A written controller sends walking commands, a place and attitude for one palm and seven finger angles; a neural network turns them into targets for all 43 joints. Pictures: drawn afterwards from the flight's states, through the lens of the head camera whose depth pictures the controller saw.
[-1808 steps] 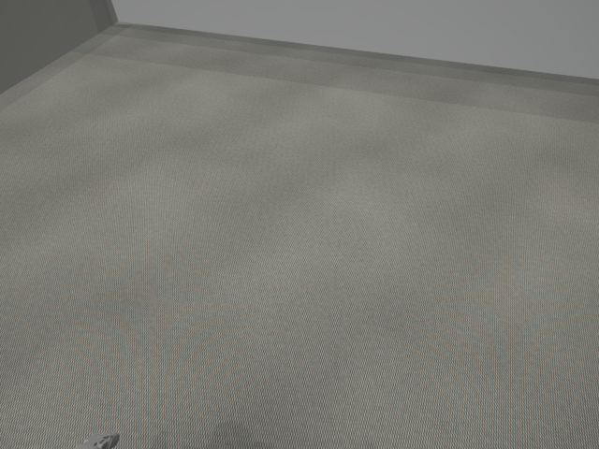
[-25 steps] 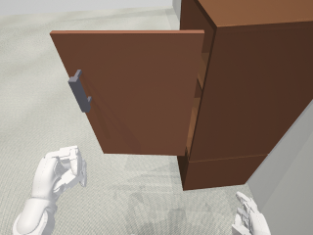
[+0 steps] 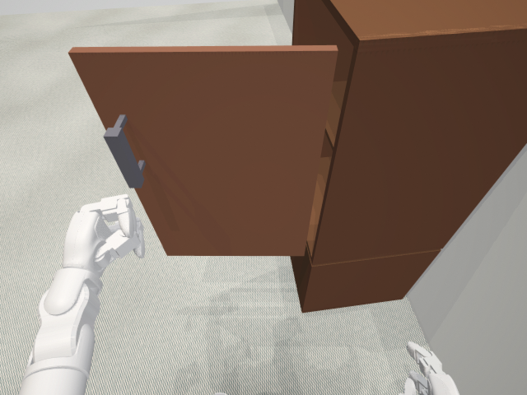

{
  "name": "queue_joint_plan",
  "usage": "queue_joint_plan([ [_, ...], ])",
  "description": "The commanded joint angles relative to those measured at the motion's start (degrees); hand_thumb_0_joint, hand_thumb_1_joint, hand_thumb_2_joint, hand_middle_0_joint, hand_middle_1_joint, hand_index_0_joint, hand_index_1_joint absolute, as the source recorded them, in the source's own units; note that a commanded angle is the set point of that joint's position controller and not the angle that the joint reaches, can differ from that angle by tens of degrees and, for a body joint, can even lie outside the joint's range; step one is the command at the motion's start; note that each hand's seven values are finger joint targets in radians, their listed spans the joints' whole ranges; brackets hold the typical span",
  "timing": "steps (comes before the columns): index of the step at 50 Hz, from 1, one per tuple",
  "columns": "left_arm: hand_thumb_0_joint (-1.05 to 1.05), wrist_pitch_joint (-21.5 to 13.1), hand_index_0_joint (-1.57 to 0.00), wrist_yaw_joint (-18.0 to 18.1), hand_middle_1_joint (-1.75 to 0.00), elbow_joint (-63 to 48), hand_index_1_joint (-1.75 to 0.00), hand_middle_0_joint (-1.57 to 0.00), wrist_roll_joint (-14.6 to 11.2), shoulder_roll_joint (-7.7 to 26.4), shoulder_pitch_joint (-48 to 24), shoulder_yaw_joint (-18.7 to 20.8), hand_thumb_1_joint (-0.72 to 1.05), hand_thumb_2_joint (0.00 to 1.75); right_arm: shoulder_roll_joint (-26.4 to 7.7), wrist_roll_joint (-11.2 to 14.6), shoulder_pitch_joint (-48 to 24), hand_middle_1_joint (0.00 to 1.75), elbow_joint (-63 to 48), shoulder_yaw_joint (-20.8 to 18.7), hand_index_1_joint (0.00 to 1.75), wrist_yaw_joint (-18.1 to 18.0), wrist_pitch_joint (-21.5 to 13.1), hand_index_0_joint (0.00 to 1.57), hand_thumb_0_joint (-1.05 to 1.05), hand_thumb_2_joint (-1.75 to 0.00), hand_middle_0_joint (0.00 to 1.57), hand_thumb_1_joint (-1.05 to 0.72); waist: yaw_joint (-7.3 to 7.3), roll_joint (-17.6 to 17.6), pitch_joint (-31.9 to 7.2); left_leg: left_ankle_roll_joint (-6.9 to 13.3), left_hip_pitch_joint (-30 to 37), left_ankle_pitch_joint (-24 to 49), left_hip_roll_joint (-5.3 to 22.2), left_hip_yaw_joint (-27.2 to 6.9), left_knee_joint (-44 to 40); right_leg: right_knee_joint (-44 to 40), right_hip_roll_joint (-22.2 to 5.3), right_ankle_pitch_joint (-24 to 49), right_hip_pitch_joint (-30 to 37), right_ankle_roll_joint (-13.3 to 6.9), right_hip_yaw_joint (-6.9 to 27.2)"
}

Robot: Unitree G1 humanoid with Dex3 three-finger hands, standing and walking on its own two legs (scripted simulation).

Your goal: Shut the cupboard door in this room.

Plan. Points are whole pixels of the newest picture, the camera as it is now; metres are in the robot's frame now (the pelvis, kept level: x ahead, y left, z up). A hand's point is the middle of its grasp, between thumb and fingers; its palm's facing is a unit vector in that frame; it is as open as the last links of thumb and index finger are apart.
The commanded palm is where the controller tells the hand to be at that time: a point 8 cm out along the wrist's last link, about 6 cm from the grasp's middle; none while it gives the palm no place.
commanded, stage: bring the fist close to the handle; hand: left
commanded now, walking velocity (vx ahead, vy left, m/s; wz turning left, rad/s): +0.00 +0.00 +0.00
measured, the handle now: (129, 152) +0.49 +0.28 +0.09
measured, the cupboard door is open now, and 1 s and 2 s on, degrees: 82 82 71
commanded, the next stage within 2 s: push the door shut along its arc in 0.80 s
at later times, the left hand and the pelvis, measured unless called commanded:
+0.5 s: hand (143, 190) +0.40 +0.22 +0.10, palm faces +0.06 -1.00 -0.02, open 3.1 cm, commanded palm +0.36 +0.27 +0.09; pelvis -0.01 +0.01 +0.00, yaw -1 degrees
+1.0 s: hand (143, 194) +0.39 +0.22 +0.09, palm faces +0.05 -1.00 -0.02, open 3.1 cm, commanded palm +0.38 +0.27 +0.09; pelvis +0.00 +0.01 +0.00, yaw -1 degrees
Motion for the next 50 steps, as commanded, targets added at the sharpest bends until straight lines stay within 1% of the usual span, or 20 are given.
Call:
queue_joint_plan([
  [1,0.00,-3.9,-1.30,0.8,-1.50,-8.1,-1.50,-1.30,-0.1,12.6,-21.6,5.5,0.90,0.90,-6.9,0.0,-3.1,0.30,-7.5,-2.7,0.30,-0.5,-2.2,0.20,0.00,-0.90,0.20,-0.90,-0.80,0.6,-12.6,2.2,10.1,10.2,-1.7,0.1,-5.2,-7.8,0.7,16.7,0.5,0.3,0.9],
  [2,0.00,-4.2,-1.30,1.0,-1.50,-7.9,-1.50,-1.30,-0.1,13.6,-21.9,5.9,0.90,0.90,-7.1,-0.2,-2.6,0.30,-7.5,-2.7,0.30,-0.4,-2.0,0.20,0.00,-0.90,0.20,-0.90,-0.60,-1.5,-13.9,2.4,9.7,10.3,-1.6,-0.1,-5.0,-7.8,0.7,16.8,1.6,0.5,1.1],
  [4,0.00,-4.4,-1.30,1.0,-1.50,-5.4,-1.50,-1.30,0.4,14.6,-24.4,6.6,0.90,0.90,-7.0,-0.1,-2.7,0.30,-7.3,-2.6,0.30,-0.4,-1.3,0.20,0.00,-0.90,0.20,-0.90,-0.73,0.9,-14.2,2.2,9.8,10.5,-1.6,0.1,-5.3,-7.6,0.6,17.0,1.4,0.3,1.1],
  [5,0.00,-4.6,-1.30,0.8,-1.50,-4.9,-1.50,-1.30,0.4,13.3,-26.9,5.4,0.90,0.90,-6.8,-0.1,-2.6,0.30,-7.0,-2.5,0.30,-0.3,-1.2,0.20,0.00,-0.90,0.20,-0.90,-1.00,2.0,-14.3,2.2,10.3,10.5,-1.7,0.1,-5.2,-7.5,0.7,17.0,0.8,0.2,0.9],
  [7,0.00,-4.9,-1.30,0.6,-1.50,-1.3,-1.50,-1.30,0.5,15.3,-26.7,6.9,0.90,0.90,-7.5,-0.2,-1.7,0.30,-6.7,-2.8,0.30,-0.3,-0.8,0.20,0.00,-0.90,0.20,-0.90,-1.06,-1.5,-14.5,2.4,9.6,10.7,-1.4,-0.2,-4.9,-7.7,1.0,17.0,1.1,0.3,1.0],
  [10,0.00,-5.1,-1.30,-0.2,-1.50,0.7,-1.50,-1.30,0.7,12.8,-29.8,4.5,0.90,0.90,-7.2,0.0,-1.2,0.30,-6.7,-2.8,0.30,-0.1,-0.2,0.20,0.00,-0.90,0.20,-0.90,-1.34,2.0,-15.0,2.1,10.6,11.1,-1.5,-0.2,-5.0,-7.3,1.1,17.5,-0.1,0.0,0.6],
  [12,0.00,-5.1,-1.30,-0.1,-1.50,3.4,-1.50,-1.30,1.1,14.9,-31.9,5.8,0.90,0.90,-7.7,-0.2,-0.1,0.30,-6.0,-3.1,0.30,-0.1,0.2,0.20,0.00,-0.90,0.20,-0.90,-1.87,-0.2,-15.0,2.3,9.9,10.7,-1.3,-0.6,-4.8,-7.4,1.3,16.7,-0.4,0.0,0.5],
  [15,0.00,-5.3,-1.30,-0.1,-1.50,6.3,-1.50,-1.30,1.2,14.2,-37.6,4.9,0.90,0.90,-7.7,0.0,0.4,0.30,-5.7,-3.1,0.30,-0.1,0.9,0.20,0.00,-0.90,0.20,-0.90,-2.60,0.3,-14.5,2.2,9.5,9.2,-1.3,-0.6,-5.0,-7.6,1.2,15.5,-1.9,0.1,0.5],
  [17,0.00,-5.6,-1.30,0.3,-1.50,9.0,-1.50,-1.30,2.0,16.5,-40.0,6.2,0.90,0.90,-8.2,-0.2,1.4,0.30,-5.2,-3.1,0.30,-0.2,1.4,0.20,0.00,-0.90,0.20,-0.90,-2.93,-1.1,-15.0,2.4,8.8,8.8,-1.2,-1.0,-4.6,-7.4,1.4,14.6,-2.1,0.1,0.5],
  [20,0.00,-6.9,-1.30,0.6,-1.50,11.6,-1.50,-1.30,2.9,17.1,-47.0,6.1,0.90,0.90,-8.1,-0.3,2.2,0.30,-4.5,-3.2,0.30,-0.1,2.0,0.20,0.00,-0.90,0.20,-0.90,-3.45,1.9,-16.5,2.1,9.6,8.4,-1.1,-1.3,-4.4,-6.7,1.5,13.7,-3.7,-0.2,0.6],
  [26,0.00,-7.7,-1.30,0.6,-1.50,12.1,-1.50,-1.30,2.9,15.6,-40.2,6.1,0.90,0.90,-8.0,-0.4,3.5,0.30,-5.8,-3.8,0.30,1.0,3.0,0.20,0.00,-0.90,0.20,-0.90,-1.65,2.5,-20.8,1.9,11.5,14.5,-1.0,-1.1,-3.9,-5.2,1.8,19.1,-1.4,-0.5,-0.1],
  [29,0.00,-7.0,-1.30,1.0,-1.50,13.0,-1.50,-1.30,2.5,17.0,-39.2,7.6,0.90,0.90,-8.2,-0.3,3.7,0.30,-6.1,-3.7,0.30,1.2,3.8,0.20,0.00,-0.90,0.20,-0.90,-1.88,-0.6,-18.0,2.3,8.4,12.8,-1.1,-0.5,-4.2,-6.0,1.9,19.2,-0.7,0.0,0.1],
  [32,0.00,-7.7,-1.30,1.8,-1.50,10.4,-1.50,-1.30,2.9,19.5,-38.7,9.8,0.90,0.90,-8.2,-0.5,3.6,0.30,-6.6,-3.8,0.30,1.0,4.4,0.20,0.00,-0.90,0.20,-0.90,-1.34,0.6,-18.1,2.5,8.0,12.7,-1.2,0.0,-4.3,-6.1,2.1,19.2,0.4,-0.1,0.6],
  [35,0.00,-8.4,-1.30,1.6,-1.50,9.5,-1.50,-1.30,2.7,17.4,-41.0,7.8,0.90,0.90,-7.8,-0.3,3.5,0.30,-6.4,-3.8,0.30,0.9,4.4,0.20,0.00,-0.90,0.20,-0.90,-2.62,1.2,-17.7,2.5,8.9,12.0,-1.1,0.1,-4.3,-6.4,2.2,19.0,-0.8,0.0,0.7],
  [36,0.00,-8.8,-1.30,1.5,-1.50,8.8,-1.50,-1.30,2.7,18.5,-42.2,8.6,0.90,0.90,-7.9,-0.3,3.7,0.30,-6.0,-4.0,0.30,0.8,4.4,0.20,0.00,-0.90,0.20,-0.90,-2.75,1.3,-18.8,2.5,9.6,12.4,-1.0,-0.1,-4.1,-6.2,2.3,19.1,-0.8,0.0,0.7],
  [40,0.00,-8.7,-1.30,0.3,-1.50,9.0,-1.50,-1.30,2.3,16.0,-40.5,6.4,0.90,0.90,-7.8,-0.2,3.6,0.30,-5.8,-4.0,0.30,0.7,4.2,0.20,0.00,-0.90,0.20,-0.90,-2.84,3.2,-19.1,2.3,11.1,13.1,-1.0,-0.3,-3.9,-6.2,2.3,19.5,-1.5,-0.2,0.5],
  [43,0.00,-7.9,-1.30,0.1,-1.50,10.2,-1.50,-1.30,2.0,14.6,-40.3,5.1,0.90,0.90,-7.8,0.0,3.4,0.30,-5.6,-4.0,0.30,0.6,4.2,0.20,0.00,-0.90,0.20,-0.90,-3.28,1.3,-18.1,2.6,10.6,12.7,-1.1,-0.3,-3.8,-6.6,2.2,19.7,-1.8,0.0,0.5],
  [46,0.00,-7.1,-1.30,0.1,-1.50,11.6,-1.50,-1.30,1.8,15.8,-39.7,6.3,0.90,0.90,-8.0,0.0,3.2,0.30,-5.9,-3.8,0.30,0.7,4.3,0.20,0.00,-0.90,0.20,-0.90,-2.72,0.1,-16.9,2.5,9.2,11.0,-1.3,-0.3,-4.3,-6.9,2.0,18.6,-1.4,0.1,0.5],
  [47,0.00,-7.1,-1.30,0.1,-1.50,12.3,-1.50,-1.30,2.2,17.9,-41.8,7.1,0.90,0.90,-8.4,-0.1,3.4,0.30,-5.6,-3.6,0.30,0.5,4.5,0.20,0.00,-0.90,0.20,-0.90,-3.31,-1.4,-16.4,2.8,8.2,10.1,-1.3,-0.4,-4.0,-6.9,2.1,17.8,-1.5,0.1,0.6],
  [50,0.00,-7.7,-1.30,-0.8,-1.50,15.6,-1.50,-1.30,3.0,19.2,-50.0,6.6,0.90,0.90,-8.2,0.0,3.2,0.30,-4.8,-3.2,0.30,0.1,4.9,0.20,0.00,-0.90,0.20,-0.90,-4.82,0.5,-14.9,2.8,7.6,8.1,-1.3,-0.3,-3.6,-7.2,1.7,16.0,-3.5,0.2,1.4],
])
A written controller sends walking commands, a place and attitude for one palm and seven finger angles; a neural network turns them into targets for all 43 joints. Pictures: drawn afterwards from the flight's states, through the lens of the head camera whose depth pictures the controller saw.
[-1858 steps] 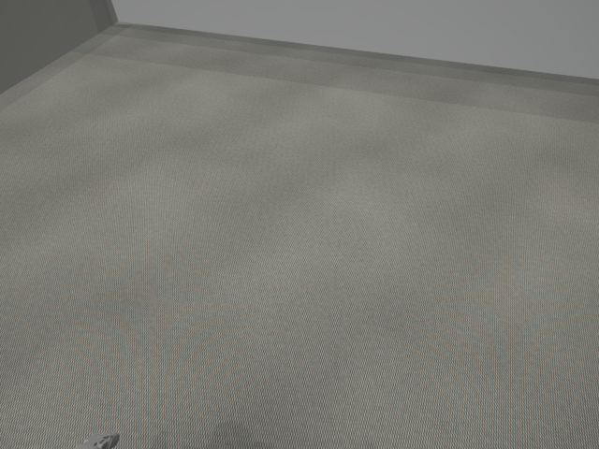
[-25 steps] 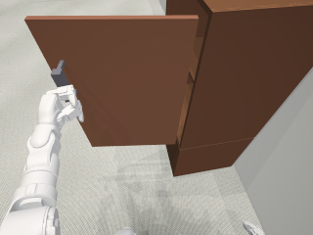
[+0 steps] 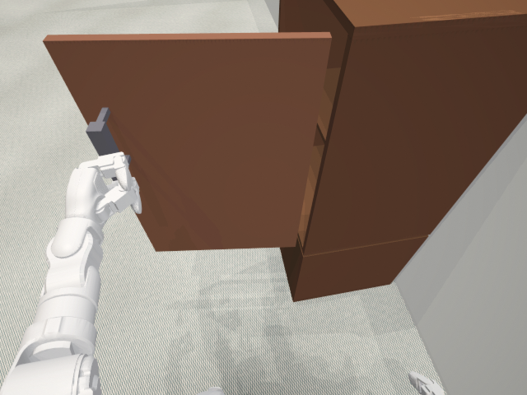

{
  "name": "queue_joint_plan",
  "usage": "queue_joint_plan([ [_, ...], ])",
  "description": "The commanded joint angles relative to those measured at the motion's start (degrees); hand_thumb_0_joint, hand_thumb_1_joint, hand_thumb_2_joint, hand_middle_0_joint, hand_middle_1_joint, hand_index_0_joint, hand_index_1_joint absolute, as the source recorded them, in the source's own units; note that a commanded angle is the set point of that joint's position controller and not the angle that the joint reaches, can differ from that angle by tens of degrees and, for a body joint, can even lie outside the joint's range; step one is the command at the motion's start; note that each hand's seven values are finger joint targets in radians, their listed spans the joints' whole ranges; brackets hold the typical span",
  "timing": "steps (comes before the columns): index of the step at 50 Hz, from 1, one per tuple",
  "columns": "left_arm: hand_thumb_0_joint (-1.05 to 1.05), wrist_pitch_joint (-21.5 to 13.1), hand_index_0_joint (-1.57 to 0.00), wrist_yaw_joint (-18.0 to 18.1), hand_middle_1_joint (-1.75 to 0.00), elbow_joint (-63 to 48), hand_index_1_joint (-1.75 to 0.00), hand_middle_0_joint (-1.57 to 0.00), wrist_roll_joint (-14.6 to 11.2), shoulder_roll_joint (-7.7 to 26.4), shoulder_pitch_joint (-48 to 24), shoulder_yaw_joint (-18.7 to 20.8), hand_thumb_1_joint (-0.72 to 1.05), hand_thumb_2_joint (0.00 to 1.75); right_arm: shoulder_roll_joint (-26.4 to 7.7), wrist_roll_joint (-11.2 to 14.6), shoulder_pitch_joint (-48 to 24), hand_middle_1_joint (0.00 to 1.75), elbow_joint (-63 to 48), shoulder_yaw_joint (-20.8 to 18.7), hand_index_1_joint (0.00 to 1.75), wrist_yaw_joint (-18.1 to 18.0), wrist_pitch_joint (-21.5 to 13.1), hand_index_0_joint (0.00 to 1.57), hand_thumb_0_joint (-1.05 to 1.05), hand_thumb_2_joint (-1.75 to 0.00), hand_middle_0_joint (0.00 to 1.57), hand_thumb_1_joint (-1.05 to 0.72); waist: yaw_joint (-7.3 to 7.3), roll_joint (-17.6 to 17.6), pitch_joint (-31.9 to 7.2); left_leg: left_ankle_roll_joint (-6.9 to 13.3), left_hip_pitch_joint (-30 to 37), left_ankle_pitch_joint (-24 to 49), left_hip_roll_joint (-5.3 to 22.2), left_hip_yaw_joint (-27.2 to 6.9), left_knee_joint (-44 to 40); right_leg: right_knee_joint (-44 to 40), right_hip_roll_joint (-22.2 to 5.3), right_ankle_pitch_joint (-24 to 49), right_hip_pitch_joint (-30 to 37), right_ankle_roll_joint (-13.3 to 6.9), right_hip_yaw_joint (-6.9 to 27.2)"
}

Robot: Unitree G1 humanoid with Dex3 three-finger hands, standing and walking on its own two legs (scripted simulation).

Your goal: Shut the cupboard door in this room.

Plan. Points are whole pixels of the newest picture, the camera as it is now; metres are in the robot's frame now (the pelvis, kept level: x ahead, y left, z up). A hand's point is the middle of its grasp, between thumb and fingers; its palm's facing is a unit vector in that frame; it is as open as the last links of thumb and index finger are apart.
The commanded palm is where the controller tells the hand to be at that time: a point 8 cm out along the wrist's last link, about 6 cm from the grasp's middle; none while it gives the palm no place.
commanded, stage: push the door shut along its arc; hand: left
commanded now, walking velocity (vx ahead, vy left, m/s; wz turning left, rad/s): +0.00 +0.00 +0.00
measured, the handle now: (113, 147) +0.49 +0.27 +0.09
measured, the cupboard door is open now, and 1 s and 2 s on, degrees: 82 71 52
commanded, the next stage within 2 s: pull the fist back off the door in 1.78 s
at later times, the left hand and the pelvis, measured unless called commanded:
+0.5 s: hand (140, 161) +0.45 +0.21 +0.10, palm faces -0.07 -1.00 -0.01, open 3.1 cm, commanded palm +0.45 +0.26 +0.09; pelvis -0.01 +0.00 -0.01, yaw +0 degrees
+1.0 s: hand (167, 132) +0.52 +0.18 +0.10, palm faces -0.20 -0.98 +0.00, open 3.1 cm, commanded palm +0.52 +0.23 +0.09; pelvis -0.01 +0.01 -0.03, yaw -2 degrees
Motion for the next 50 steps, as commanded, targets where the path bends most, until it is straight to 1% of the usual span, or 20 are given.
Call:
queue_joint_plan([
  [1,0.00,-4.2,-1.30,-1.0,-1.50,-8.1,-1.50,-1.30,0.0,16.6,-31.7,3.3,0.90,0.90,-8.5,0.0,1.4,0.30,-5.5,-2.8,0.30,-1.1,-2.0,0.20,0.00,-0.90,0.20,-0.90,-2.75,0.5,-14.5,1.9,11.7,7.6,-1.6,-1.1,-4.7,-6.8,1.4,14.0,-0.1,-0.5,0.8],
  [5,0.00,-5.6,-1.30,-3.3,-1.50,-2.6,-1.50,-1.30,0.1,17.4,-36.6,2.5,0.90,0.90,-8.7,-0.1,2.0,0.30,-4.7,-2.7,0.30,-1.3,-2.0,0.20,0.00,-0.90,0.20,-0.90,-3.15,3.7,-17.4,1.7,12.8,7.9,-1.6,-1.5,-3.4,-5.9,1.3,13.4,-1.8,-0.9,0.9],
  [8,0.00,-5.3,-1.30,-5.1,-1.50,3.2,-1.50,-1.30,0.0,19.2,-37.4,3.3,0.90,0.90,-9.4,-0.2,3.2,0.30,-4.4,-2.7,0.30,-1.1,-1.6,0.20,0.00,-0.90,0.20,-0.90,-3.32,1.3,-18.3,1.8,10.9,8.8,-1.5,-1.9,-2.5,-5.1,1.3,14.5,-1.6,-0.9,0.9],
  [12,0.00,-5.0,-1.30,-7.6,-1.50,5.8,-1.50,-1.30,-0.4,21.3,-37.3,5.0,0.90,0.90,-10.0,-0.4,5.0,0.30,-4.9,-3.0,0.30,-0.6,-0.7,0.20,0.00,-0.90,0.20,-0.90,-2.79,1.2,-21.1,2.0,10.2,12.3,-1.5,-1.7,-1.2,-3.8,1.5,18.5,-0.3,-0.9,0.9],
  [14,0.00,-5.1,-1.30,-8.6,-1.50,6.3,-1.50,-1.30,-0.5,21.0,-39.6,4.0,0.90,0.90,-9.9,-0.2,5.3,0.30,-4.9,-3.1,0.30,-0.6,-0.3,0.20,0.00,-0.90,0.20,-0.90,-3.89,0.2,-20.3,2.2,8.7,11.6,-1.4,-1.3,-0.9,-3.9,1.5,18.8,-0.8,-0.5,1.3],
  [17,0.00,-5.5,-1.30,-9.7,-1.50,7.5,-1.50,-1.30,-0.3,24.1,-41.3,5.8,0.90,0.90,-10.5,-0.3,6.3,0.30,-4.5,-3.3,0.30,-0.6,0.4,0.20,0.00,-0.90,0.20,-0.90,-3.95,1.5,-21.0,2.2,8.6,11.9,-1.4,-1.7,-0.2,-3.4,1.7,18.3,-1.8,-0.8,1.3],
  [19,0.00,-5.6,-1.30,-10.4,-1.50,8.0,-1.50,-1.30,-0.2,22.7,-42.7,4.1,0.90,0.90,-10.4,-0.1,6.7,0.30,-4.2,-3.5,0.30,-0.6,0.6,0.20,0.00,-0.90,0.20,-0.90,-4.76,2.8,-21.3,2.1,9.5,11.7,-1.2,-1.8,-0.1,-3.2,1.8,17.5,-3.7,-0.7,1.1],
  [20,0.00,-5.7,-1.30,-10.7,-1.50,7.3,-1.50,-1.30,-0.1,21.5,-44.6,2.7,0.90,0.90,-10.5,-0.1,6.9,0.30,-3.9,-3.5,0.30,-0.5,0.6,0.20,0.00,-0.90,0.20,-0.90,-5.45,4.1,-21.0,2.1,10.6,11.7,-1.0,-2.1,-0.1,-3.3,1.9,16.7,-5.5,-0.7,0.8],
  [22,0.00,-5.6,-1.30,-10.9,-1.50,8.8,-1.50,-1.30,-0.1,21.5,-46.0,2.4,0.90,0.90,-10.8,-0.3,7.8,0.30,-3.3,-3.5,0.30,-0.6,0.7,0.20,0.00,-0.90,0.20,-0.90,-6.06,2.8,-20.7,2.2,10.6,10.8,-0.9,-2.7,0.3,-3.2,2.1,14.8,-7.2,-0.9,0.4],
  [29,0.00,-5.3,-1.30,-10.6,-1.50,12.6,-1.50,-1.30,1.5,26.2,-53.2,4.1,0.90,0.90,-11.5,-0.4,9.4,0.30,-1.9,-3.4,0.30,-0.6,0.7,0.20,0.00,-0.90,0.20,-0.90,-7.59,4.7,-22.1,2.1,9.6,9.2,-0.4,-3.6,1.2,-2.5,2.2,11.7,-10.4,-0.8,0.5],
  [30,0.00,-5.3,-1.30,-10.8,-1.50,12.2,-1.50,-1.30,1.7,25.9,-54.4,3.9,0.90,0.90,-11.6,-0.5,9.7,0.30,-1.9,-3.4,0.30,-0.5,0.5,0.20,0.00,-0.90,0.20,-0.90,-7.68,6.4,-23.2,2.0,10.6,9.9,-0.4,-3.7,1.3,-2.2,2.2,11.9,-11.0,-0.9,0.4],
  [35,0.00,-4.8,-1.30,-11.4,-1.50,16.4,-1.50,-1.30,2.9,29.9,-55.9,5.9,0.90,0.90,-12.1,-0.6,11.1,0.30,-2.0,-3.2,0.30,-0.2,0.7,0.20,0.00,-0.90,0.20,-0.90,-8.23,5.1,-24.2,2.1,8.5,11.2,-0.2,-3.8,2.8,-1.3,2.6,12.9,-11.4,-0.9,0.5],
  [37,0.00,-4.8,-1.30,-11.7,-1.50,16.4,-1.50,-1.30,3.0,28.9,-57.5,4.9,0.90,0.90,-11.9,-0.8,11.6,0.30,-2.2,-3.1,0.30,0.0,0.7,0.20,0.00,-0.90,0.20,-0.90,-8.83,6.6,-24.2,2.2,9.0,12.1,-0.2,-3.7,3.3,-0.9,2.7,13.2,-12.5,-1.0,0.3],
  [40,0.00,-4.0,-1.30,-12.4,-1.50,19.0,-1.50,-1.30,3.5,31.7,-58.7,6.2,0.90,0.90,-12.4,-0.7,12.2,0.30,-2.5,-2.9,0.30,0.0,0.9,0.20,0.00,-0.90,0.20,-0.90,-9.45,5.2,-24.4,2.2,7.0,11.0,0.0,-3.6,4.1,-0.7,2.8,12.7,-13.0,-0.7,0.6],
  [42,0.00,-4.0,-1.30,-12.7,-1.50,19.1,-1.50,-1.30,3.9,31.0,-61.1,5.0,0.90,0.90,-12.2,-0.8,12.6,0.30,-2.6,-2.7,0.30,0.1,0.9,0.20,0.00,-0.90,0.20,-0.90,-9.98,7.3,-24.1,2.2,7.3,11.0,0.0,-3.9,4.5,-0.3,2.8,11.8,-14.7,-1.0,0.2],
  [43,0.00,-3.7,-1.30,-12.8,-1.50,19.8,-1.50,-1.30,3.9,31.5,-62.2,5.2,0.90,0.90,-12.5,-0.7,12.7,0.30,-2.6,-2.7,0.30,0.0,0.8,0.20,0.00,-0.90,0.20,-0.90,-10.49,6.4,-24.7,2.2,7.2,10.6,0.2,-4.0,4.8,-0.3,2.9,11.7,-15.2,-0.7,0.4],
  [44,0.00,-3.6,-1.30,-12.8,-1.50,19.9,-1.50,-1.30,4.4,33.4,-62.2,6.2,0.90,0.90,-12.6,-0.9,13.1,0.30,-2.5,-2.7,0.30,0.0,0.8,0.20,0.00,-0.90,0.20,-0.90,-10.26,7.2,-25.0,2.2,7.0,10.9,0.3,-4.1,5.1,-0.1,2.9,11.5,-15.5,-0.9,0.3],
  [46,0.00,-3.2,-1.30,-13.2,-1.50,19.9,-1.50,-1.30,4.8,32.6,-63.1,5.3,0.90,0.90,-12.5,-1.1,13.8,0.30,-2.6,-2.7,0.30,0.2,0.8,0.20,0.00,-0.90,0.20,-0.90,-10.41,8.2,-26.8,2.1,8.0,12.9,0.3,-4.2,5.7,0.5,3.0,12.9,-15.7,-0.9,0.2],
  [48,0.00,-3.3,-1.30,-13.8,-1.50,19.1,-1.50,-1.30,4.6,35.6,-63.5,8.0,0.90,0.90,-12.9,-1.2,14.6,0.30,-2.6,-2.9,0.30,0.1,0.9,0.20,0.00,-0.90,0.20,-0.90,-9.95,8.2,-30.4,2.1,9.0,16.1,0.3,-4.1,6.5,1.3,3.2,15.9,-14.2,-0.9,0.2],
  [50,0.00,-2.5,-1.30,-14.5,-1.50,20.4,-1.50,-1.30,5.0,35.2,-63.8,7.0,0.90,0.90,-12.7,-1.2,14.8,0.30,-2.8,-2.7,0.30,0.1,1.2,0.20,0.00,-0.90,0.20,-0.90,-10.60,7.0,-29.0,2.3,7.0,15.5,0.3,-3.8,6.8,1.3,3.3,16.2,-14.2,-0.6,0.3],
])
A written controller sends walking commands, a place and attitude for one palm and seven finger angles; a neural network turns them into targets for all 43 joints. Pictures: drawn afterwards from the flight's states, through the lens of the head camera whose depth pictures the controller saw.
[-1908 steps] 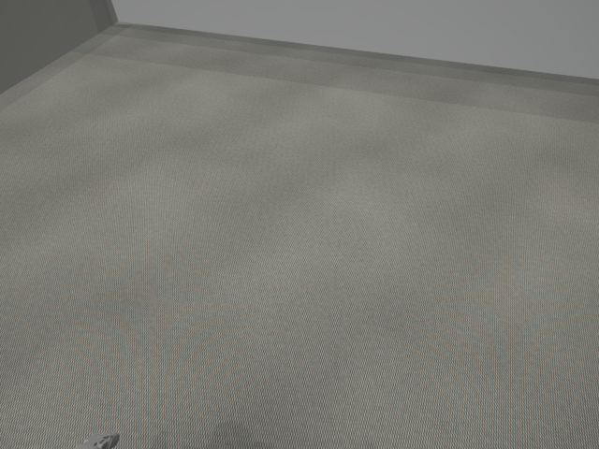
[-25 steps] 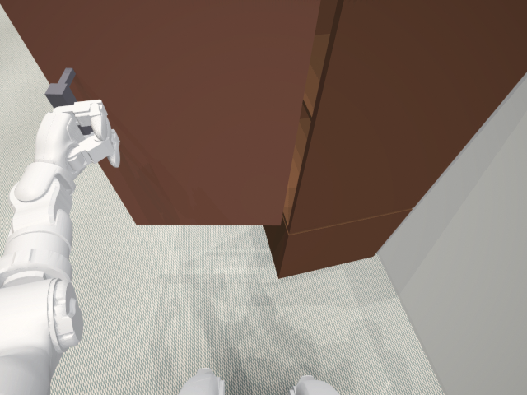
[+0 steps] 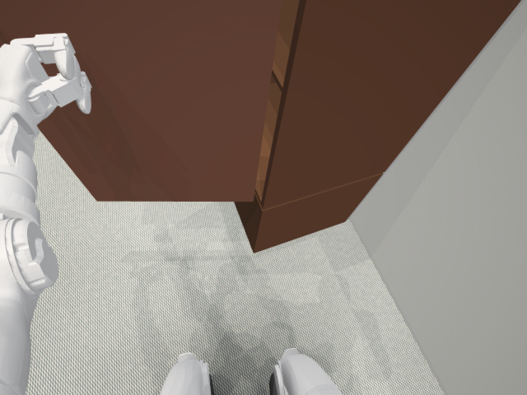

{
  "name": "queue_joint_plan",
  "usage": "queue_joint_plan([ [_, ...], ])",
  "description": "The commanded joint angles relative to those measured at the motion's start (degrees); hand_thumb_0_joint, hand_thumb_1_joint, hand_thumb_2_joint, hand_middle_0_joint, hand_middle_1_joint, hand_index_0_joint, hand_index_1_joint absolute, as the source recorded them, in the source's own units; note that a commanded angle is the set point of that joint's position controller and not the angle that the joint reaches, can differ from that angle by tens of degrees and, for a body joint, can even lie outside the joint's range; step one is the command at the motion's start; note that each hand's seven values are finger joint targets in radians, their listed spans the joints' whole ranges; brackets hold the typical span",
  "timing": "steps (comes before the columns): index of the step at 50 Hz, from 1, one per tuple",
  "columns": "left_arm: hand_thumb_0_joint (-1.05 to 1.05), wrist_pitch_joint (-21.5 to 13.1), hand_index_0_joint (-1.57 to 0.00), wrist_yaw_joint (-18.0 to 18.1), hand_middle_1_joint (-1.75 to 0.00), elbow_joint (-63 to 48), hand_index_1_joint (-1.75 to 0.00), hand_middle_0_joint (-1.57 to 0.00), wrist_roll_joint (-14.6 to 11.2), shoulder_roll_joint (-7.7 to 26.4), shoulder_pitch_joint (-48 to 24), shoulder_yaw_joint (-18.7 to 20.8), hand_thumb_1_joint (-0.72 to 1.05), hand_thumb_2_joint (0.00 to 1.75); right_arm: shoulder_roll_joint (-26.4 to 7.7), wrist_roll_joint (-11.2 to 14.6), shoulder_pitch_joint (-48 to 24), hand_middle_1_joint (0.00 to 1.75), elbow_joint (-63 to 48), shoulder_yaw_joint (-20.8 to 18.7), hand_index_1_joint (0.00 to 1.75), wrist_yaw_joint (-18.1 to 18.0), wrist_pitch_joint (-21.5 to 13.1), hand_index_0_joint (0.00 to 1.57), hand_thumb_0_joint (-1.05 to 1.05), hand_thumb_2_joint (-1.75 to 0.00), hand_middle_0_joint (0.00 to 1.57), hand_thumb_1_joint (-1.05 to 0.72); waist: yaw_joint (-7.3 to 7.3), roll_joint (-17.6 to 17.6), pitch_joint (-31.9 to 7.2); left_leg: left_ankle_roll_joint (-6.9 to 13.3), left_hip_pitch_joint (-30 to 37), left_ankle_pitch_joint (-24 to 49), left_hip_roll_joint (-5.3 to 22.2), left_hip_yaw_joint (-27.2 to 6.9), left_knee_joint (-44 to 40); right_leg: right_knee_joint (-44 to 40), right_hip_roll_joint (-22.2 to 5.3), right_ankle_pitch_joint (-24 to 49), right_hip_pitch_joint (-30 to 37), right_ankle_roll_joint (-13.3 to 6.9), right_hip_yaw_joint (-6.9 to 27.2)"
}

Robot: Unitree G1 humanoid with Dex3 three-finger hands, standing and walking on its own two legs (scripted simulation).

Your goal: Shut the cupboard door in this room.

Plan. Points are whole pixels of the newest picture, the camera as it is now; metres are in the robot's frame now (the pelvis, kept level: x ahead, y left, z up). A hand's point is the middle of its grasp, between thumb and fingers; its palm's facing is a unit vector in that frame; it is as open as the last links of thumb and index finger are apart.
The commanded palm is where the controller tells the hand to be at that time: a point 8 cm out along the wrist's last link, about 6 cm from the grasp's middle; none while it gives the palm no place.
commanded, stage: push the door shut along its arc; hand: left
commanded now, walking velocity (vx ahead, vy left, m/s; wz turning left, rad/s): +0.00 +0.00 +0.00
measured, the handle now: (7, 74) +0.56 +0.29 +0.12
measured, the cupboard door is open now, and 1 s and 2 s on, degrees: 71 52 50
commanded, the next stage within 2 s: pull the fist back off the door in 0.78 s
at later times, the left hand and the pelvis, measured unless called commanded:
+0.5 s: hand (88, 65) +0.56 +0.18 +0.13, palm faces -0.26 -0.97 +0.00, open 3.3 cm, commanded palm +0.58 +0.20 +0.12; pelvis +0.00 +0.01 -0.01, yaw +0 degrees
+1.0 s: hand (119, 38) +0.61 +0.15 +0.13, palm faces -0.02 -0.99 +0.12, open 3.2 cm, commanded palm +0.60 +0.16 +0.12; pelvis +0.00 +0.00 -0.03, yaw -1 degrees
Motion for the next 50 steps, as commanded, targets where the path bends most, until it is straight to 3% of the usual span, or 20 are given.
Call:
queue_joint_plan([
  [1,0.00,-2.5,-1.30,-1.1,-1.50,-12.1,-1.50,-1.30,-0.6,16.8,-28.1,2.1,0.90,0.90,-11.1,-0.3,9.6,0.30,-3.2,-4.2,0.30,-0.7,-0.8,0.20,0.00,-0.90,0.20,-0.90,-0.50,8.0,-28.8,1.6,26.8,18.8,-1.5,-3.3,-3.6,-6.7,1.5,17.5,3.6,-1.3,0.2],
  [3,0.00,-2.3,-1.30,-1.4,-1.50,-12.4,-1.50,-1.30,-0.6,17.1,-28.7,2.4,0.90,0.90,-11.3,-0.4,10.0,0.30,-3.2,-4.2,0.30,-0.7,-0.7,0.20,0.00,-0.90,0.20,-0.90,-0.54,9.2,-29.6,1.4,28.2,20.4,-1.4,-3.6,-3.1,-6.2,1.7,18.1,2.1,-1.4,-0.1],
  [5,0.00,-1.4,-1.30,-1.7,-1.50,-10.6,-1.50,-1.30,-0.6,16.4,-31.0,1.4,0.90,0.90,-11.3,-0.3,10.4,0.30,-2.9,-4.1,0.30,-0.7,-0.7,0.20,0.00,-0.90,0.20,-0.90,-2.09,6.4,-26.9,1.8,25.9,18.3,-1.3,-3.5,-2.9,-6.7,1.9,16.9,1.3,-1.0,-0.1],
  [7,0.00,-1.4,-1.30,-1.9,-1.50,-10.7,-1.50,-1.30,-0.6,17.9,-32.5,1.9,0.90,0.90,-11.3,-0.4,10.7,0.30,-2.8,-3.9,0.30,-0.9,-0.8,0.20,0.00,-0.90,0.20,-0.90,-1.98,8.0,-27.2,1.9,25.6,18.6,-1.5,-3.3,-2.6,-6.6,1.9,17.1,1.7,-1.4,-0.1],
  [13,0.00,-1.2,-1.30,-3.3,-1.50,-11.5,-1.50,-1.30,-0.4,15.4,-37.2,-0.7,0.90,0.90,-11.7,-0.9,11.5,0.30,-1.4,-4.2,0.30,-1.0,-1.4,0.20,0.00,-0.90,0.20,-0.90,-3.30,11.6,-30.0,1.3,30.7,21.8,-0.9,-4.8,-1.2,-5.6,2.1,16.5,-3.8,-1.6,-0.9],
  [14,0.00,-0.8,-1.30,-3.4,-1.50,-10.9,-1.50,-1.30,-0.2,13.0,-37.3,-2.8,0.90,0.90,-11.4,-0.9,11.3,0.30,-1.1,-4.2,0.30,-0.9,-1.5,0.20,0.00,-0.90,0.20,-0.90,-3.71,12.0,-29.4,1.4,30.9,21.7,-1.0,-4.9,-1.1,-5.8,2.1,16.1,-4.7,-1.7,-0.9],
  [17,0.00,0.0,-1.30,-3.5,-1.50,-11.0,-1.50,-1.30,-0.7,11.6,-39.3,-3.5,0.90,0.90,-11.5,-1.1,11.6,0.30,-0.7,-4.2,0.30,-0.8,-2.1,0.20,0.00,-0.90,0.20,-0.90,-4.27,11.8,-29.5,1.4,31.9,22.4,-0.9,-5.2,-0.8,-5.5,2.3,15.7,-6.1,-1.8,-1.5],
  [18,0.00,0.0,-1.30,-3.5,-1.50,-10.8,-1.50,-1.30,-0.7,13.6,-40.4,-2.1,0.90,0.90,-11.9,-1.1,11.9,0.30,-0.3,-4.2,0.30,-1.0,-2.3,0.20,0.00,-0.90,0.20,-0.90,-4.31,11.4,-30.1,1.3,31.7,22.5,-0.7,-5.5,-0.5,-5.3,2.3,15.9,-6.2,-1.7,-1.4],
  [21,0.00,1.0,-1.30,-3.2,-1.50,-8.9,-1.50,-1.30,0.3,12.1,-42.6,-4.3,0.90,0.90,-11.7,-1.1,11.7,0.30,0.2,-3.8,0.30,-0.9,-2.7,0.20,0.00,-0.90,0.20,-0.90,-5.22,11.6,-28.1,1.5,29.3,19.9,-0.7,-5.3,0.0,-5.1,2.2,14.0,-7.4,-1.7,-1.6],
  [22,0.00,0.7,-1.30,-3.0,-1.50,-10.1,-1.50,-1.30,0.1,11.7,-43.9,-4.6,0.90,0.90,-11.6,-1.3,11.9,0.30,0.3,-3.7,0.30,-0.9,-3.0,0.20,0.00,-0.90,0.20,-0.90,-5.07,13.3,-29.2,1.5,30.7,21.2,-0.7,-5.5,0.2,-4.6,2.3,14.3,-8.0,-1.9,-1.8],
  [24,0.00,1.2,-1.30,-2.9,-1.50,-8.2,-1.50,-1.30,0.7,11.6,-43.9,-5.0,0.90,0.90,-11.8,-1.4,11.7,0.30,0.6,-3.6,0.30,-0.9,-3.2,0.20,0.00,-0.90,0.20,-0.90,-5.52,12.1,-29.1,1.4,30.1,20.9,-0.5,-5.8,0.8,-4.3,2.3,13.8,-8.8,-1.9,-1.9],
  [30,0.00,2.1,-1.30,-2.9,-1.50,-6.7,-1.50,-1.30,1.8,10.8,-48.2,-6.6,0.90,0.90,-11.9,-1.5,12.1,0.30,1.2,-3.3,0.30,-1.0,-4.1,0.20,0.00,-0.90,0.20,-0.90,-6.86,13.6,-29.1,1.5,29.0,20.4,-0.2,-6.0,2.5,-2.8,2.5,12.9,-12.0,-1.9,-2.3],
  [36,0.00,3.4,-1.30,-2.8,-1.50,-6.2,-1.50,-1.30,2.5,9.2,-51.7,-8.1,0.90,0.90,-11.8,-1.7,12.4,0.30,2.2,-3.1,0.30,-1.0,-4.8,0.20,0.00,-0.90,0.20,-0.90,-8.11,14.3,-30.6,1.7,28.2,19.8,-0.1,-6.1,4.1,-1.6,2.7,12.3,-14.0,-2.0,-2.8],
  [38,0.00,3.2,-1.30,-2.6,-1.50,-7.3,-1.50,-1.30,2.6,9.4,-53.7,-8.2,0.90,0.90,-11.8,-1.8,12.9,0.30,2.3,-3.1,0.30,-1.0,-5.2,0.20,0.00,-0.90,0.20,-0.90,-8.14,16.1,-32.6,1.7,29.6,20.9,-0.1,-6.2,4.6,-1.0,2.8,12.6,-14.8,-2.0,-2.9],
  [40,0.00,3.6,-1.30,-2.6,-1.50,-7.2,-1.50,-1.30,3.0,11.1,-54.7,-7.4,0.90,0.90,-11.8,-2.0,13.5,0.30,2.5,-2.9,0.30,-0.9,-5.4,0.20,0.00,-0.90,0.20,-0.90,-8.20,15.2,-33.5,1.8,28.6,20.9,-0.2,-6.1,5.0,-0.8,2.9,12.8,-13.8,-2.0,-3.0],
  [44,0.00,4.6,-1.30,-2.2,-1.50,-4.7,-1.50,-1.30,3.8,9.8,-55.1,-8.5,0.90,0.90,-11.6,-2.1,13.5,0.30,3.0,-2.4,0.30,-0.8,-5.4,0.20,0.00,-0.90,0.20,-0.90,-8.99,15.3,-31.2,1.9,26.3,19.6,-0.3,-5.9,5.3,-0.7,3.1,12.1,-14.7,-2.1,-3.3],
  [45,0.00,6.2,-1.30,9.3,-1.50,-6.5,-1.50,-1.30,0.2,13.7,-57.0,4.4,0.90,0.90,-9.6,-3.1,17.8,0.30,0.7,-1.7,0.30,-0.2,-5.4,0.20,0.00,-0.90,0.20,-0.90,-6.65,15.9,-31.7,1.7,22.0,18.3,0.7,-6.7,3.7,-1.9,2.3,11.9,-11.1,-1.7,-2.0],
  [46,0.00,7.2,-1.30,15.2,-1.50,-4.8,-1.50,-1.30,2.1,12.1,-54.4,2.7,0.90,0.90,-9.8,-3.5,17.8,0.30,0.2,-1.7,0.30,0.9,-5.3,0.20,0.00,-0.90,0.20,-0.90,-6.63,14.9,-33.1,1.5,20.7,17.9,0.5,-6.6,3.4,-1.2,2.2,11.7,-9.7,-1.3,-2.0],
  [47,0.00,7.2,-1.30,20.3,-1.50,-5.1,-1.50,-1.30,2.9,10.9,-53.9,4.3,0.90,0.90,-9.7,-4.5,19.0,0.30,0.3,-2.2,0.30,1.9,-5.1,0.20,0.00,-0.90,0.20,-0.90,-7.04,12.3,-34.1,1.5,20.9,18.8,0.3,-7.3,3.5,-1.0,2.2,12.2,-9.4,-1.0,-2.4],
  [50,0.00,4.8,-1.30,32.8,-1.50,-11.1,-1.50,-1.30,10.8,8.4,-50.7,2.7,0.90,0.90,-8.9,-7.0,20.4,0.30,-0.8,-2.9,0.30,5.1,-3.8,0.20,0.00,-0.90,0.20,-0.90,-5.73,16.0,-35.0,1.0,22.9,21.5,0.1,-6.6,3.7,-0.7,1.8,12.8,-10.4,-0.8,-2.6],
])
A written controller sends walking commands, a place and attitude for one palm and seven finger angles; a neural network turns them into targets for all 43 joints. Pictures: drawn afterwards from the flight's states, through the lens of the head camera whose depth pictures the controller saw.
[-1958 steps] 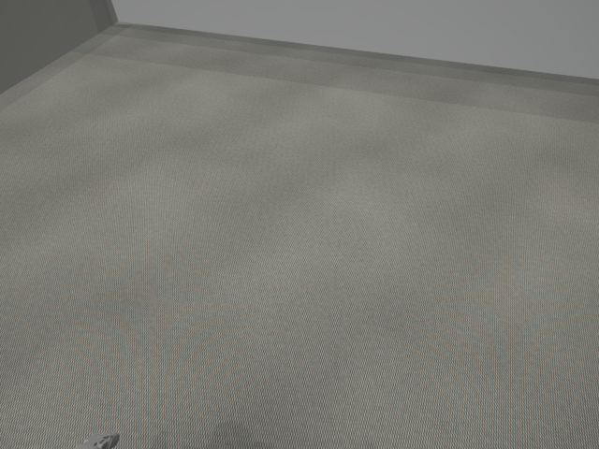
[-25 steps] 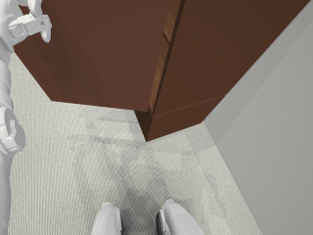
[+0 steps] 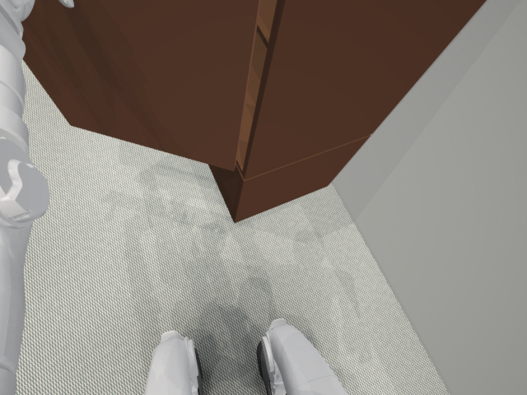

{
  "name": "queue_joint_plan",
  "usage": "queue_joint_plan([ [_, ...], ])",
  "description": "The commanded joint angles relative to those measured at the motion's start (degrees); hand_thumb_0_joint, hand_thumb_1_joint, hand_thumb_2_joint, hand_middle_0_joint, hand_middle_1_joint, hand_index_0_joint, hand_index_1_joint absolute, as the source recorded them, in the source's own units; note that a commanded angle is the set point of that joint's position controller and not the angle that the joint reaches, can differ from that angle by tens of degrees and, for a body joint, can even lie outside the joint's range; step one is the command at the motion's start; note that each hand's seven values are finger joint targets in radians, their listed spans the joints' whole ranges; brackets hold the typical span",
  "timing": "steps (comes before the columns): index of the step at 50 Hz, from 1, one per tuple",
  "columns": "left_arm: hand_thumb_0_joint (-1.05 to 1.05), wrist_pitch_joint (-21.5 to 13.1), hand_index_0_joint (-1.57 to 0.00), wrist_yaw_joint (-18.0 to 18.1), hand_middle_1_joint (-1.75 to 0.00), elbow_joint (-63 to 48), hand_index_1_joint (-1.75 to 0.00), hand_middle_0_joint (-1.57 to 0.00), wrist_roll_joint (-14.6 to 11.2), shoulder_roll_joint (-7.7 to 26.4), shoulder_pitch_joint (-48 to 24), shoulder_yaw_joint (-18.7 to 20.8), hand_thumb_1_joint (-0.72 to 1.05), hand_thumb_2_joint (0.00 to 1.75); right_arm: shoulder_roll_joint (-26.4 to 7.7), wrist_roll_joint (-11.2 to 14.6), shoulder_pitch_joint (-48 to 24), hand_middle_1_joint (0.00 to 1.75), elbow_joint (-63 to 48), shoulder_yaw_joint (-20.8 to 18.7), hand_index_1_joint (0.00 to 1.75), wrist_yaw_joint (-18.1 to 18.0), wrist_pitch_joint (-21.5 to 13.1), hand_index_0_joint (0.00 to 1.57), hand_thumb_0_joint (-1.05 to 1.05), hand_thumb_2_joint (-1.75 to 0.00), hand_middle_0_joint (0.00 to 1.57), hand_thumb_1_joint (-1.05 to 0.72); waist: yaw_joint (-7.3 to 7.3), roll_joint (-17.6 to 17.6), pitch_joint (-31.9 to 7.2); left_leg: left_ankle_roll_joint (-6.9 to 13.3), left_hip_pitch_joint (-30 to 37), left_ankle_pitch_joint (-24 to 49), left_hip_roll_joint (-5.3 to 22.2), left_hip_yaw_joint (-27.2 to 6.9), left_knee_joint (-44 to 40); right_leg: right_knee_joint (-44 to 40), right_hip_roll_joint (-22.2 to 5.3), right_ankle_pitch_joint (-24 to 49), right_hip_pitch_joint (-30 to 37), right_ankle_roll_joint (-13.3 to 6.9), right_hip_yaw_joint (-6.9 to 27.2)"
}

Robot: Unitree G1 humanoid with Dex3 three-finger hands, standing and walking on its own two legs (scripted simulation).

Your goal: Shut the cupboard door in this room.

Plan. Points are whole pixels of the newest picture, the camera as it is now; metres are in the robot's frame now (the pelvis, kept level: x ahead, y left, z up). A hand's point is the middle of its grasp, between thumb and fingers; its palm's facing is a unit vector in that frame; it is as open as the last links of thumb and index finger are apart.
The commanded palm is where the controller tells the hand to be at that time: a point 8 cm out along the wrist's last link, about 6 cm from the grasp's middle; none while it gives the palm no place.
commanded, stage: pull the fist back off the door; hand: left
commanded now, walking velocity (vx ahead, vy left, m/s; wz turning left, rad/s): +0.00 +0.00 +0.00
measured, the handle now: out of the picture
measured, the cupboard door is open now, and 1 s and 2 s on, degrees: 52 50 50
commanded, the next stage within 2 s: draw the hand back to the body in 0.76 s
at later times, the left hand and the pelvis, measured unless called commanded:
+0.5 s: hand (50, 11) +0.57 +0.16 +0.15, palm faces +0.15 -0.99 +0.00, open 3.1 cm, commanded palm +0.52 +0.19 +0.15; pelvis +0.04 -0.01 +0.04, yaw +1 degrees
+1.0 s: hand (41, 40) +0.50 +0.15 +0.17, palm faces +0.13 -0.99 +0.00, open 3.1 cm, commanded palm +0.45 +0.20 +0.17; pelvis +0.02 -0.02 +0.05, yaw +2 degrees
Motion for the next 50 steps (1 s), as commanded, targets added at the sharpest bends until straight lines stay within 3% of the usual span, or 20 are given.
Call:
queue_joint_plan([
  [1,0.00,-5.9,-1.30,17.4,-1.50,-18.1,-1.50,-1.30,7.6,7.6,-25.6,1.6,0.90,0.90,-10.6,-3.0,17.4,0.30,-1.7,-4.8,0.30,3.6,1.2,0.20,0.00,-0.90,0.20,-0.90,-1.38,12.8,-35.3,0.9,38.4,24.8,-0.4,-4.1,-5.5,-8.1,1.2,15.5,4.3,-1.1,-0.7],
  [3,0.00,-7.7,-1.30,16.6,-1.50,-20.2,-1.50,-1.30,8.5,6.5,-25.0,0.1,0.90,0.90,-11.0,-2.7,17.6,0.30,-2.2,-5.6,0.30,4.4,2.7,0.20,0.00,-0.90,0.20,-0.90,-1.75,11.9,-36.7,0.7,40.6,25.4,-0.6,-4.0,-7.3,-9.5,1.6,16.9,7.1,-1.3,-0.5],
  [6,0.00,-8.0,-1.30,12.3,-1.50,-20.5,-1.50,-1.30,5.3,5.0,-21.9,0.1,0.90,0.90,-10.8,-1.5,17.3,0.30,-2.1,-6.4,0.30,4.2,4.0,0.20,0.00,-0.90,0.20,-0.90,-0.50,10.1,-36.9,0.9,41.3,24.2,-1.4,-2.5,-9.7,-12.3,2.2,19.7,13.6,-1.4,0.1],
  [9,0.00,-8.6,-1.30,10.6,-1.50,-20.6,-1.50,-1.30,2.8,8.6,-18.3,4.6,0.90,0.90,-10.6,-0.8,17.0,0.30,-2.0,-6.2,0.30,3.5,4.7,0.20,0.00,-0.90,0.20,-0.90,1.36,8.0,-35.6,1.2,40.0,24.1,-1.8,-1.4,-11.5,-14.0,2.2,22.4,18.5,-1.2,0.8],
  [12,0.00,-11.5,-1.30,11.3,-1.50,-23.1,-1.50,-1.30,2.6,9.3,-13.0,6.1,0.90,0.90,-9.9,-0.8,16.6,0.30,-2.5,-6.1,0.30,3.5,4.7,0.20,0.00,-0.90,0.20,-0.90,3.19,8.1,-33.8,1.2,40.1,26.5,-2.2,-0.1,-12.6,-14.4,2.1,26.7,22.3,-1.2,1.2],
  [16,0.00,-13.6,-1.30,10.9,-1.50,-21.2,-1.50,-1.30,1.9,3.5,-1.3,3.8,0.90,0.90,-9.3,-0.3,15.4,0.30,-3.0,-7.0,0.30,4.0,5.1,0.20,0.00,-0.90,0.20,-0.90,4.26,2.8,-28.8,1.4,37.8,26.3,-2.8,1.8,-14.0,-15.9,1.9,30.7,26.3,-0.8,1.6],
  [20,0.00,-13.6,-1.30,8.9,-1.50,-21.6,-1.50,-1.30,-0.9,0.1,2.9,2.2,0.90,0.90,-9.4,0.6,13.5,0.30,-3.4,-7.5,0.30,3.5,5.8,0.20,0.00,-0.90,0.20,-0.90,4.68,-0.3,-25.4,1.6,37.3,23.9,-3.4,2.7,-15.8,-17.5,1.5,31.8,28.8,-0.6,2.1],
  [24,0.00,-15.8,-1.30,7.9,-1.50,-26.5,-1.50,-1.30,-2.6,-3.3,2.3,-0.1,0.90,0.90,-9.0,1.3,11.3,0.30,-3.4,-7.8,0.30,3.0,5.7,0.20,0.00,-0.90,0.20,-0.90,4.83,1.1,-25.5,1.6,40.6,25.1,-3.7,2.8,-15.9,-17.3,1.2,33.0,28.4,-0.6,2.3],
  [28,0.00,-18.3,-1.30,7.8,-1.50,-32.9,-1.50,-1.30,-3.7,-5.9,3.9,-2.1,0.90,0.90,-8.7,1.8,8.9,0.30,-3.0,-8.4,0.30,2.7,5.5,0.20,0.00,-0.90,0.20,-0.90,6.15,5.2,-29.7,0.9,48.0,30.4,-3.4,1.9,-15.2,-15.9,1.1,34.2,27.1,-1.1,1.7],
  [29,0.00,-18.3,-1.30,7.6,-1.50,-33.2,-1.50,-1.30,-4.1,-8.7,6.0,-3.9,0.90,0.90,-8.4,1.9,8.0,0.30,-3.3,-8.4,0.30,2.8,5.5,0.20,0.00,-0.90,0.20,-0.90,6.62,5.2,-29.6,0.9,48.7,31.2,-3.5,1.9,-15.2,-15.9,1.2,34.3,26.9,-1.1,1.5],
  [32,0.00,-17.4,-1.30,7.9,-1.50,-33.3,-1.50,-1.30,-4.6,-10.9,5.8,-5.9,0.90,0.90,-8.4,2.4,6.6,0.30,-3.0,-8.4,0.30,2.4,5.6,0.20,0.00,-0.90,0.20,-0.90,6.08,3.9,-27.0,0.9,48.8,29.8,-3.5,1.8,-15.5,-16.2,0.9,32.7,25.8,-1.0,1.3],
  [35,0.00,-17.0,-1.30,9.2,-1.50,-33.3,-1.50,-1.30,-4.9,-11.5,5.6,-5.8,0.90,0.90,-8.3,2.6,4.5,0.30,-3.0,-8.1,0.30,2.1,5.6,0.20,0.00,-0.90,0.20,-0.90,6.34,1.8,-25.6,0.8,48.1,27.2,-3.5,1.6,-16.2,-16.6,0.8,30.7,25.8,-1.0,1.2],
  [37,0.00,-17.3,-1.30,10.1,-1.50,-31.9,-1.50,-1.30,-4.5,-8.1,4.9,-3.2,0.90,0.90,-8.7,2.5,4.3,0.30,-2.8,-7.8,0.30,1.6,5.5,0.20,0.00,-0.90,0.20,-0.90,6.63,0.1,-24.6,0.9,46.0,25.0,-3.7,1.7,-16.4,-16.5,0.6,29.9,26.6,-0.9,1.7],
  [40,0.00,-18.3,-1.30,10.5,-1.50,-30.3,-1.50,-1.30,-3.5,-7.8,4.2,-3.3,0.90,0.90,-8.2,2.4,3.0,0.30,-3.0,-7.5,0.30,1.5,5.1,0.20,0.00,-0.90,0.20,-0.90,6.64,-1.3,-24.5,1.0,44.3,23.3,-3.9,1.7,-16.4,-16.3,0.2,29.1,27.1,-0.8,2.2],
  [43,0.00,-18.8,-1.30,9.8,-1.50,-27.9,-1.50,-1.30,-3.1,-6.9,4.4,-3.2,0.90,0.90,-8.3,2.5,2.6,0.30,-3.0,-7.2,0.30,1.4,5.0,0.20,0.00,-0.90,0.20,-0.90,6.78,0.0,-24.3,0.7,43.9,22.1,-3.7,1.5,-16.6,-16.0,0.1,27.3,26.1,-0.9,2.2],
  [44,0.00,-18.6,-1.30,9.4,-1.50,-27.0,-1.50,-1.30,-3.2,-9.0,4.4,-4.7,0.90,0.90,-8.1,2.5,2.3,0.30,-3.1,-7.2,0.30,1.5,4.9,0.20,0.00,-0.90,0.20,-0.90,6.40,0.1,-23.9,0.6,44.2,21.4,-3.6,1.4,-16.7,-16.2,0.2,26.0,25.0,-0.9,2.0],
  [45,0.00,-18.4,-1.30,8.9,-1.50,-27.2,-1.50,-1.30,-3.8,-9.7,6.7,-4.6,0.90,0.90,-8.0,2.6,2.1,0.30,-3.6,-7.3,0.30,1.6,4.7,0.20,0.00,-0.90,0.20,-0.90,7.45,0.4,-24.3,0.6,44.6,20.9,-3.7,1.7,-17.0,-16.6,0.3,25.5,25.7,-1.0,2.0],
  [47,0.00,-18.4,-1.30,8.2,-1.50,-29.9,-1.50,-1.30,-5.2,-6.5,14.3,-0.6,0.90,0.90,-8.6,2.9,1.9,0.30,-5.2,-7.3,0.30,1.5,5.0,0.20,0.00,-0.90,0.20,-0.90,10.63,-0.1,-28.2,0.6,46.1,23.3,-3.9,1.9,-18.0,-16.4,0.5,27.4,30.5,-1.4,1.8],
  [49,0.00,-17.3,-1.30,6.9,-1.50,-33.8,-1.50,-1.30,-6.3,-10.1,18.3,-3.4,0.90,0.90,-7.8,3.5,0.4,0.30,-6.8,-7.1,0.30,1.5,5.1,0.20,0.00,-0.90,0.20,-0.90,10.84,-1.3,-26.6,0.8,46.0,23.3,-3.9,2.6,-19.2,-17.6,0.6,28.8,32.1,-1.2,1.7],
  [50,0.00,-16.7,-1.30,6.7,-1.50,-35.7,-1.50,-1.30,-6.6,-8.9,19.8,-2.6,0.90,0.90,-7.9,3.8,0.2,0.30,-6.9,-7.3,0.30,1.3,5.3,0.20,0.00,-0.90,0.20,-0.90,11.14,-2.9,-25.5,1.0,45.4,22.8,-3.8,2.9,-19.7,-18.1,0.6,29.4,33.3,-1.1,1.7],
])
